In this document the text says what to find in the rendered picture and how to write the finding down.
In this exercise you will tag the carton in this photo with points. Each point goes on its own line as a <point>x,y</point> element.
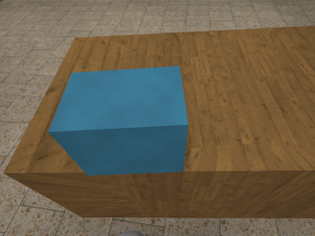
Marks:
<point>128,121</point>

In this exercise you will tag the pedestal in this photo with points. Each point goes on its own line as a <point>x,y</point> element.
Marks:
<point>250,149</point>

